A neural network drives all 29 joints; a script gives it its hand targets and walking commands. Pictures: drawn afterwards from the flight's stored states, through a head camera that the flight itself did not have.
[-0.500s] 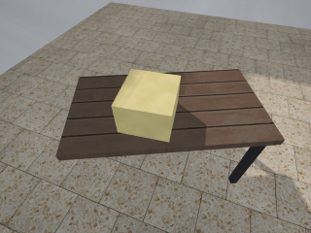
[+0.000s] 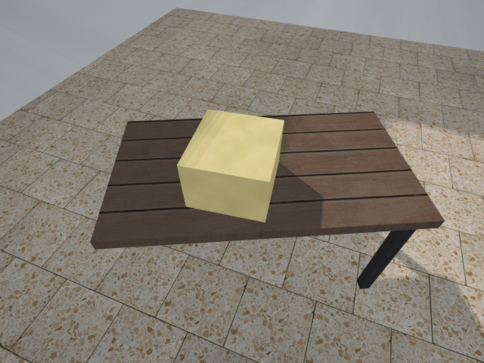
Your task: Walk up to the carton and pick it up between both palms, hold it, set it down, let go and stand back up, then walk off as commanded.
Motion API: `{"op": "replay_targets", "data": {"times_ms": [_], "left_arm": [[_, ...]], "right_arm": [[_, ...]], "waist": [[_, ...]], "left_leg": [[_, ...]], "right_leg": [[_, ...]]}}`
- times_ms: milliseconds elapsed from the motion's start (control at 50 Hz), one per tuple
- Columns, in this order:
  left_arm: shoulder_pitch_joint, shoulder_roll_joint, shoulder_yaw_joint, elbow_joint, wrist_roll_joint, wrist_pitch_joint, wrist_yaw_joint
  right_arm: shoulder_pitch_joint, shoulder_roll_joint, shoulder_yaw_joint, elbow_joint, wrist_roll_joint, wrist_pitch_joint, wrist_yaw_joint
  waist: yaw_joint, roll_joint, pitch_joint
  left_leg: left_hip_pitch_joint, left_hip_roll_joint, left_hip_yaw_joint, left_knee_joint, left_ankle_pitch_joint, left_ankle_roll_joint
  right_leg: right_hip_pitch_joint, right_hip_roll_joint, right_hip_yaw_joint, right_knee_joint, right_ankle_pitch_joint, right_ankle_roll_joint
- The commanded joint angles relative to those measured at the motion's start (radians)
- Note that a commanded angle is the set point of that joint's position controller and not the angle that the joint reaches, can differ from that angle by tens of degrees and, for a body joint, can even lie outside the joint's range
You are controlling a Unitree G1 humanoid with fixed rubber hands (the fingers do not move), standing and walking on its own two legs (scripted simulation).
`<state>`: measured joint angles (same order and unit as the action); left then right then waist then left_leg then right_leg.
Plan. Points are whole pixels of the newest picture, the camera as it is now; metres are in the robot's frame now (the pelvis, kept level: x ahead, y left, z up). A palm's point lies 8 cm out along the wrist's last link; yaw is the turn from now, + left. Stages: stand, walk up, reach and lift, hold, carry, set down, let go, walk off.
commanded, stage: stand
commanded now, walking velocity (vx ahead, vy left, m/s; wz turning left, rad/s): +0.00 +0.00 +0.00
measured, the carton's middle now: (235, 163) +0.69 +0.03 -0.14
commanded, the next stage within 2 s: none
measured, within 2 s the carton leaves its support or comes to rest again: neither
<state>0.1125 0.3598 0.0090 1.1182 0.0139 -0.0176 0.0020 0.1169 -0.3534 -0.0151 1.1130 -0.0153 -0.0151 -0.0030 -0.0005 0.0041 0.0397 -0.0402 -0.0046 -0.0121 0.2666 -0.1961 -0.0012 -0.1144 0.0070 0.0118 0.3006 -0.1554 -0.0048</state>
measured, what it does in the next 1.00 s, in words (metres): stands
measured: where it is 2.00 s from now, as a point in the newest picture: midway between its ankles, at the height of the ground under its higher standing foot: outside the picture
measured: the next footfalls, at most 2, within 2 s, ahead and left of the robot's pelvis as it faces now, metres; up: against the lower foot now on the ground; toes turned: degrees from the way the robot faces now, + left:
none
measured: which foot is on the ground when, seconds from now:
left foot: down 0.00-1.00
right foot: down 0.00-1.00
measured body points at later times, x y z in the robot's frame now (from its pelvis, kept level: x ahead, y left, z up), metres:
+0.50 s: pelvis +0.00 +0.00 +0.00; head +0.00 -0.01 +0.45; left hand +0.08 +0.31 -0.12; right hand +0.08 -0.31 -0.13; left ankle -0.03 +0.12 -0.75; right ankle +0.01 -0.12 -0.75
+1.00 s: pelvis +0.00 -0.01 +0.00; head +0.01 -0.01 +0.45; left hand +0.09 +0.30 -0.12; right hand +0.08 -0.31 -0.13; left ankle -0.03 +0.12 -0.75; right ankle +0.01 -0.12 -0.75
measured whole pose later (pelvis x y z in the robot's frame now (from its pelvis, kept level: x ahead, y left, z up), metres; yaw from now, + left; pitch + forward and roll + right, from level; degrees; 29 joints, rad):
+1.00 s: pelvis +0.00 -0.01 +0.00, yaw +1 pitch -2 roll +0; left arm 0.10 0.36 0.01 1.11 0.01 -0.02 0.00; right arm 0.11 -0.35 -0.01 1.11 -0.01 -0.02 -0.01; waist -0.01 0.01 0.04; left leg -0.04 0.01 -0.02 0.27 -0.20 -0.01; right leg -0.11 0.01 0.00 0.30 -0.16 -0.01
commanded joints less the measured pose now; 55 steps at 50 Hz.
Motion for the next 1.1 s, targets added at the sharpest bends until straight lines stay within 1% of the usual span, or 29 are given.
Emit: {"op": "replay_targets", "data": {"times_ms": [0,20,40,60,100,140,160,180,200,260,300,360,440,500,520,560,580,640,700,760,820,840,900,920,940,960,1000,1020,1080], "left_arm": [[-0.018,0.207,0.035,-0.055,0.004,-0.025,0.010],[-0.049,0.199,0.041,-0.060,0.003,-0.022,0.016],[-0.048,0.213,0.044,-0.067,0.000,-0.014,0.012],[-0.044,0.199,0.042,-0.059,-0.005,-0.016,0.014],[-0.036,0.218,0.046,-0.056,-0.002,-0.019,0.015],[-0.045,0.195,0.045,-0.064,0.003,-0.013,0.020],[-0.032,0.202,0.039,-0.059,0.001,-0.015,0.019],[-0.019,0.225,0.051,-0.057,0.003,-0.015,0.023],[-0.036,0.196,0.037,-0.065,-0.001,-0.016,0.020],[-0.051,0.169,0.035,-0.077,-0.004,-0.018,0.015],[-0.046,0.177,0.036,-0.067,0.002,-0.020,0.015],[-0.034,0.228,0.046,-0.070,0.001,-0.013,0.021],[-0.041,0.208,0.050,-0.066,-0.001,-0.021,0.018],[-0.045,0.208,0.044,-0.053,0.000,-0.016,0.012],[-0.032,0.186,0.042,-0.054,-0.008,-0.014,0.010],[-0.039,0.189,0.039,-0.064,-0.003,-0.019,0.008],[-0.050,0.172,0.032,-0.066,0.004,-0.017,0.008],[-0.057,0.214,0.039,-0.065,0.000,-0.020,0.012],[-0.047,0.216,0.041,-0.076,-0.006,-0.023,0.008],[-0.031,0.201,0.040,-0.057,0.001,-0.020,0.016],[-0.031,0.187,0.040,-0.061,0.002,-0.013,0.016],[-0.020,0.206,0.044,-0.058,-0.003,-0.019,0.015],[-0.046,0.200,0.042,-0.053,0.000,-0.015,0.017],[-0.026,0.176,0.038,-0.066,-0.008,-0.020,0.013],[-0.022,0.184,0.035,-0.057,-0.003,-0.024,0.012],[-0.053,0.177,0.030,-0.065,-0.001,-0.020,0.009],[-0.056,0.193,0.039,-0.061,-0.005,-0.017,0.010],[-0.047,0.190,0.032,-0.063,0.003,-0.024,0.011],[-0.056,0.181,0.035,-0.062,0.000,-0.018,0.014]], "right_arm": [[-0.041,-0.196,-0.036,-0.063,0.004,-0.016,-0.010],[-0.051,-0.212,-0.048,-0.059,0.004,-0.012,-0.011],[-0.026,-0.207,-0.044,-0.066,0.001,-0.017,-0.011],[-0.038,-0.221,-0.040,-0.049,0.009,-0.021,-0.008],[-0.036,-0.207,-0.042,-0.050,0.003,-0.018,-0.013],[-0.050,-0.218,-0.047,-0.057,0.009,-0.017,-0.013],[-0.043,-0.231,-0.048,-0.045,0.004,-0.015,-0.007],[-0.030,-0.187,-0.036,-0.054,0.005,-0.016,-0.008],[-0.058,-0.216,-0.051,-0.052,0.001,-0.012,-0.007],[-0.047,-0.239,-0.061,-0.059,-0.011,-0.014,-0.016],[-0.031,-0.220,-0.047,-0.048,0.002,-0.016,-0.010],[-0.013,-0.206,-0.041,-0.051,-0.004,-0.012,-0.010],[-0.020,-0.214,-0.044,-0.050,0.004,-0.018,-0.011],[-0.035,-0.212,-0.043,-0.062,-0.002,-0.013,-0.012],[-0.053,-0.232,-0.038,-0.060,0.007,-0.018,-0.014],[-0.046,-0.192,-0.033,-0.065,0.003,-0.020,-0.009],[-0.049,-0.178,-0.031,-0.065,-0.002,-0.017,-0.003],[-0.014,-0.182,-0.028,-0.042,0.000,-0.011,-0.008],[-0.014,-0.193,-0.025,-0.046,-0.001,-0.016,-0.007],[-0.017,-0.210,-0.036,-0.051,0.009,-0.013,-0.010],[-0.019,-0.202,-0.039,-0.058,-0.002,-0.025,-0.011],[-0.044,-0.203,-0.038,-0.046,0.004,-0.020,-0.006],[-0.027,-0.165,-0.020,-0.039,0.005,-0.021,-0.014],[-0.019,-0.190,-0.027,-0.045,0.004,-0.021,-0.012],[-0.031,-0.203,-0.038,-0.044,0.002,-0.017,-0.017],[-0.037,-0.201,-0.034,-0.062,0.005,-0.019,-0.012],[-0.052,-0.214,-0.040,-0.055,0.002,-0.009,-0.017],[-0.035,-0.206,-0.039,-0.060,-0.001,-0.012,-0.011],[-0.052,-0.205,-0.040,-0.057,0.008,-0.012,-0.009]], "waist": [[0.006,0.019,-0.075],[-0.007,0.043,-0.043],[-0.002,-0.031,-0.089],[0.001,0.029,-0.070],[-0.005,0.021,-0.086],[0.000,-0.044,-0.051],[0.002,0.014,-0.046],[-0.015,-0.025,-0.078],[-0.007,0.008,-0.044],[0.006,-0.034,-0.029],[-0.006,0.012,-0.062],[-0.015,-0.014,-0.057],[-0.012,0.037,-0.052],[-0.003,-0.043,-0.023],[0.018,-0.003,-0.044],[0.005,0.000,-0.058],[-0.002,0.045,-0.078],[-0.013,-0.013,-0.034],[-0.008,0.031,-0.076],[-0.002,-0.040,-0.072],[-0.001,-0.013,-0.067],[0.006,0.036,-0.114],[-0.009,-0.026,-0.075],[0.008,0.007,-0.037],[0.008,-0.020,-0.047],[-0.013,0.004,-0.090],[0.008,-0.031,-0.071],[-0.008,0.023,-0.036],[-0.003,-0.031,-0.057]], "left_leg": [[-0.001,0.139,-0.085,-0.039,0.179,0.025],[-0.020,0.133,-0.084,-0.026,0.170,0.021],[-0.021,0.136,-0.092,-0.031,0.179,0.022],[-0.026,0.141,-0.086,-0.042,0.191,0.027],[0.001,0.138,-0.080,-0.036,0.207,0.023],[-0.007,0.146,-0.093,-0.026,0.162,0.031],[-0.006,0.139,-0.092,-0.037,0.191,0.027],[0.002,0.137,-0.084,-0.030,0.187,0.019],[0.015,0.136,-0.085,-0.015,0.187,0.018],[-0.031,0.131,-0.091,-0.030,0.153,0.023],[-0.016,0.131,-0.098,-0.025,0.161,0.027],[-0.010,0.140,-0.089,-0.033,0.187,0.021],[-0.021,0.135,-0.087,-0.031,0.176,0.014],[-0.056,0.141,-0.097,-0.041,0.137,0.022],[-0.069,0.132,-0.095,-0.038,0.104,0.024],[-0.061,0.138,-0.092,-0.035,0.093,0.026],[-0.026,0.144,-0.088,-0.026,0.122,0.023],[-0.041,0.149,-0.086,-0.042,0.139,0.024],[-0.007,0.148,-0.075,-0.025,0.153,0.017],[-0.014,0.140,-0.092,-0.042,0.142,0.015],[-0.012,0.146,-0.088,-0.014,0.211,0.018],[-0.002,0.138,-0.080,-0.019,0.219,0.015],[-0.001,0.151,-0.087,-0.032,0.209,0.017],[-0.021,0.149,-0.092,-0.035,0.198,0.016],[-0.028,0.139,-0.084,-0.020,0.181,0.019],[0.000,0.145,-0.083,-0.017,0.189,0.016],[-0.028,0.132,-0.077,-0.015,0.165,0.016],[-0.020,0.132,-0.072,-0.023,0.152,0.010],[-0.047,0.146,-0.097,-0.023,0.137,0.020]], "right_leg": [[0.043,-0.140,0.091,-0.029,0.158,-0.016],[0.021,-0.135,0.099,-0.034,0.196,-0.011],[0.068,-0.137,0.093,-0.041,0.174,-0.016],[0.056,-0.151,0.103,-0.017,0.198,-0.022],[0.059,-0.140,0.090,-0.008,0.189,-0.023],[0.009,-0.134,0.089,-0.037,0.176,-0.016],[0.016,-0.141,0.091,-0.037,0.190,-0.010],[0.040,-0.135,0.077,-0.027,0.173,-0.019],[-0.004,-0.139,0.091,-0.048,0.192,-0.011],[0.023,-0.132,0.077,-0.040,0.155,-0.012],[0.018,-0.137,0.090,-0.039,0.172,-0.022],[0.027,-0.131,0.086,-0.032,0.172,-0.015],[0.038,-0.138,0.100,-0.024,0.197,-0.023],[0.030,-0.145,0.088,-0.038,0.109,-0.022],[0.043,-0.139,0.102,-0.043,0.094,-0.021],[0.047,-0.141,0.102,-0.036,0.098,-0.023],[0.039,-0.148,0.101,-0.037,0.118,-0.029],[0.020,-0.147,0.102,-0.033,0.159,-0.023],[0.037,-0.142,0.109,-0.033,0.141,-0.023],[0.040,-0.135,0.096,-0.034,0.154,-0.020],[0.039,-0.143,0.090,-0.032,0.203,-0.019],[0.069,-0.145,0.082,-0.021,0.198,-0.022],[0.061,-0.143,0.086,-0.019,0.206,-0.024],[0.032,-0.140,0.089,-0.030,0.181,-0.020],[0.037,-0.137,0.089,-0.040,0.182,-0.016],[0.052,-0.144,0.086,-0.036,0.215,-0.019],[0.054,-0.145,0.091,-0.043,0.181,-0.019],[0.027,-0.139,0.099,-0.038,0.173,-0.018],[0.053,-0.153,0.084,-0.048,0.166,-0.025]]}}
